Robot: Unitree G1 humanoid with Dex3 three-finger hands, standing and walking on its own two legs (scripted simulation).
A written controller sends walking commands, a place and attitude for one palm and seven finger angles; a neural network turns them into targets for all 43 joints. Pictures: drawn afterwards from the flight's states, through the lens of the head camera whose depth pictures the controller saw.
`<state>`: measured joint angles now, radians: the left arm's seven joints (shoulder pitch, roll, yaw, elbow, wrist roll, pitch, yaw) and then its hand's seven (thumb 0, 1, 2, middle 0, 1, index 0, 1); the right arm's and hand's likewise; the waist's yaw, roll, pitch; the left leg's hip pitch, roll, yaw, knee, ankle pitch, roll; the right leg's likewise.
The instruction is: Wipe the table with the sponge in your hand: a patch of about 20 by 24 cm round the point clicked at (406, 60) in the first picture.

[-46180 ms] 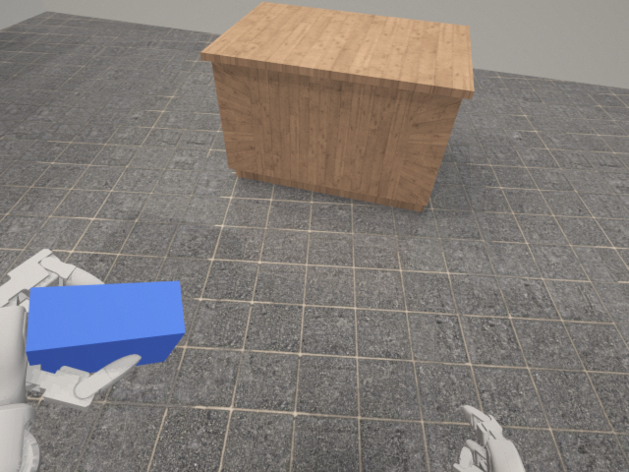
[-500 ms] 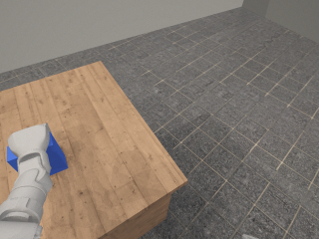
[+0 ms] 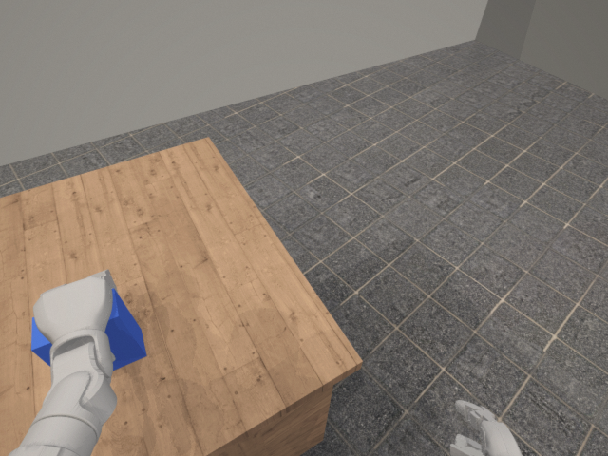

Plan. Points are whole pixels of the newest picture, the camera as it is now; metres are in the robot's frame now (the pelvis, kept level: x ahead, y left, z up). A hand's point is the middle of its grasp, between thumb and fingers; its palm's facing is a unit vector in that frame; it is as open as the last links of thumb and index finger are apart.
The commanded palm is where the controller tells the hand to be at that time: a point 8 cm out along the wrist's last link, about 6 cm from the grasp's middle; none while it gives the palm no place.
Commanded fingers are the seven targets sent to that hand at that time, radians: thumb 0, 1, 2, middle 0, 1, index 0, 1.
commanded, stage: wipe back along the first lane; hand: left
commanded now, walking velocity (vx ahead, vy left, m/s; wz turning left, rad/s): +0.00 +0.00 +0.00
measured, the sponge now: (99, 344) +0.27 +0.34 -0.05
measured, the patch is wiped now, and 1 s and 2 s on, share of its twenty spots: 0.85 0.90 0.90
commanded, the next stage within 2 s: lift the sponge slowly off the table in 1.76 s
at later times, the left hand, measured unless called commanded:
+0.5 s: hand (97, 355) +0.24 +0.31 -0.01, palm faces -0.05 -0.04 -1.00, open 9.8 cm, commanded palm +0.19 +0.28 +0.02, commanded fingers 0.00 0.10 1.30 -1.20 -1.60 -1.20 -1.60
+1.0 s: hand (104, 384) +0.21 +0.28 -0.01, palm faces -0.05 -0.05 -1.00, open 9.8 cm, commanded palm +0.16 +0.25 +0.02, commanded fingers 0.00 0.10 1.30 -1.20 -1.60 -1.20 -1.60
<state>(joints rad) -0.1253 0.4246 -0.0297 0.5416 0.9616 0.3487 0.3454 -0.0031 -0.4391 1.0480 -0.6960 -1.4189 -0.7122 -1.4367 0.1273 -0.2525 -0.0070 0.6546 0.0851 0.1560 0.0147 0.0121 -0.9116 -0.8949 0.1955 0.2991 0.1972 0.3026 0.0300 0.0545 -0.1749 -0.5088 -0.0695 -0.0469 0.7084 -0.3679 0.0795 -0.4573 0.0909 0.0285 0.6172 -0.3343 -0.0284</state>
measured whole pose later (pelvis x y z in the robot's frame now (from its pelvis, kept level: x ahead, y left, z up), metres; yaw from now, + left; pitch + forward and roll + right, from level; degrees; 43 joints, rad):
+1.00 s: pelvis +0.00 -0.01 +0.00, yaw -1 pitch +5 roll -2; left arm 0.21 0.33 -0.14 0.20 0.98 0.45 0.36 0.03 -0.44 1.05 -0.69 -1.43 -0.71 -1.45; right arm 0.05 -0.24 0.00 0.65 0.08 0.14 0.01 0.01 -0.91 -0.90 0.20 0.30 0.20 0.30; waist 0.07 0.07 -0.16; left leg -0.39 -0.07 -0.03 0.66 -0.36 0.07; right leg -0.36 0.09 0.05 0.60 -0.34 -0.03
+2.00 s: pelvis -0.01 -0.02 +0.00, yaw +0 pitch +6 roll -1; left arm 0.16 0.33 -0.11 0.27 0.96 0.44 0.36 0.02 -0.44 1.05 -0.69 -1.44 -0.71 -1.45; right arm 0.07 -0.24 0.00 0.67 0.08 0.14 -0.01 0.02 -0.91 -0.90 0.20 0.30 0.20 0.30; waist 0.07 0.07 -0.16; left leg -0.41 -0.06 -0.04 0.67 -0.35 0.05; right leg -0.39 0.10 0.04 0.62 -0.33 -0.06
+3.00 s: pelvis -0.02 -0.02 +0.02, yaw -1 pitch -3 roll -1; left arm 0.22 0.34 -0.15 0.06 0.93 0.47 0.21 -0.01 -0.48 1.05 -0.76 -1.37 -0.78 -1.38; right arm 0.00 -0.23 0.02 0.70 0.06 0.12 -0.02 0.02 -0.91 -0.90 0.20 0.30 0.20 0.30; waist 0.12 0.08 -0.07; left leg -0.19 -0.06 -0.04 0.51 -0.27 0.05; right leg -0.17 0.09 0.06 0.47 -0.25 -0.06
